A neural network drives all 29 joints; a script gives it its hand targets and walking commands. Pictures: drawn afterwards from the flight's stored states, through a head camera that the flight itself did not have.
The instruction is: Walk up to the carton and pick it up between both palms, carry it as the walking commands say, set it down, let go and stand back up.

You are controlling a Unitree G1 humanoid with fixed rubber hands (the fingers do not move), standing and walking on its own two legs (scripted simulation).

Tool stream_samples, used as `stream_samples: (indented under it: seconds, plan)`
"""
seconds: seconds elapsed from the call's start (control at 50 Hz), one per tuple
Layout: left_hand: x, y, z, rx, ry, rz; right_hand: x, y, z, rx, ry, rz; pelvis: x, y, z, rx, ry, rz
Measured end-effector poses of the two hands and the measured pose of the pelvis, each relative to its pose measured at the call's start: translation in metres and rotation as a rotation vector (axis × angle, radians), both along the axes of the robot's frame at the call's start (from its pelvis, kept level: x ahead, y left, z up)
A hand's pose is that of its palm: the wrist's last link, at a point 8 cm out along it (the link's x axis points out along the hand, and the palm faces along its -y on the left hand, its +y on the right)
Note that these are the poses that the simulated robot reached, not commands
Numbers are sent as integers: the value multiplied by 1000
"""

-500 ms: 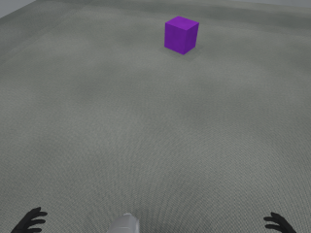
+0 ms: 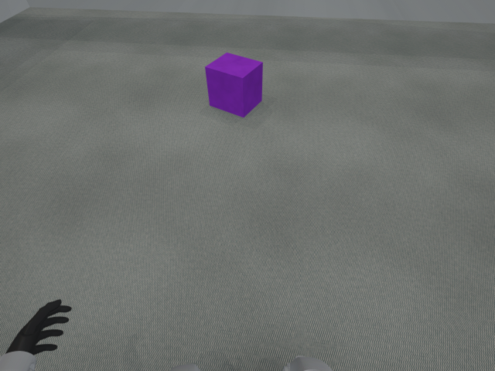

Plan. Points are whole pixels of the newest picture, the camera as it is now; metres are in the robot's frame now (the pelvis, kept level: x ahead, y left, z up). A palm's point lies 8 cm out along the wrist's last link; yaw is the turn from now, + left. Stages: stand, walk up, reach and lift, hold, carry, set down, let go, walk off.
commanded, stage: walk up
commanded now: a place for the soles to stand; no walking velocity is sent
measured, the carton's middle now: (235, 84) +1.96 +0.02 -0.59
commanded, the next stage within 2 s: none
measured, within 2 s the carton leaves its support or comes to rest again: neither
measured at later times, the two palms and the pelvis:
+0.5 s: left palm (100, 231) +0.42 +0.31 -0.07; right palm (426, 248) +0.34 -0.37 -0.06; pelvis +0.28 -0.01 +0.01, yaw -1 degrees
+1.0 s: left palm (114, 179) +0.58 +0.33 -0.08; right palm (377, 148) +0.64 -0.37 -0.06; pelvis +0.53 -0.01 +0.00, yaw +2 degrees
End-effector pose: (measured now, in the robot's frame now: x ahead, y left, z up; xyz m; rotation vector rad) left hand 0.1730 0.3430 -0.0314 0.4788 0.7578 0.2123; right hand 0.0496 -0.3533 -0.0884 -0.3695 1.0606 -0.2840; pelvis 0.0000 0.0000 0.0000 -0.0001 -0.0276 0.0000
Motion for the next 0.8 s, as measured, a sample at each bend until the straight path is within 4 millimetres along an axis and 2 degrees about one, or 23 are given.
stream_samples:
  seconds: [0.08, 0.18, 0.22, 0.26, 0.3, 0.34, 0.4, 0.48, 0.52, 0.56, 0.6, 0.64, 0.72, 0.8]
  plan:
    - [-5, 5, -3, -10, 68, 79, 84, 16, 3, 46, -46, 86, 41, -2, 8, -21, -1, 29]
    - [-12, 23, -15, -23, 165, 180, 185, 32, 16, 54, -70, 197, 99, 3, 11, -18, 12, 50]
    - [-10, 30, -26, -34, 208, 217, 223, 37, 21, 41, -82, 222, 127, 7, 9, -9, 18, 55]
    - [2, 36, -40, -44, 244, 234, 257, 36, 23, 10, -111, 224, 155, 13, 1, 8, 24, 56]
    - [24, 33, -52, -58, 270, 231, 281, 30, 26, -27, -155, 197, 178, 17, -4, 25, 27, 45]
    - [56, 23, -57, -69, 292, 191, 294, 23, 31, -44, -184, 149, 199, 16, -4, 48, 14, 25]
    - [124, 5, -57, -91, 253, 119, 294, 11, 34, -57, -165, 81, 229, 9, 1, 70, 1, 5]
    - [221, -24, -43, -108, 162, 13, 286, -10, 28, -54, -74, 10, 267, -4, 5, 84, -5, -15]
    - [261, -35, -35, -90, 134, -29, 292, -23, 20, -49, -39, -12, 288, -12, 3, 68, -10, -20]
    - [288, -34, -32, -50, 106, -26, 307, -33, 9, -44, -15, -19, 310, -21, -4, 38, -4, -7]
    - [304, -27, -29, -21, 88, 18, 329, -34, 0, -32, 12, -5, 329, -27, -8, 21, 3, 9]
    - [311, -22, -25, -4, 82, 59, 357, -30, -5, -15, 26, 24, 346, -29, -8, -3, -5, 21]
    - [311, -10, -22, 6, 116, 137, 429, -14, -4, 21, -6, 98, 383, -29, -2, -24, 4, 53]
    - [307, 5, -27, -2, 182, 208, 505, 2, 7, 20, -37, 189, 421, -24, 1, -21, 16, 71]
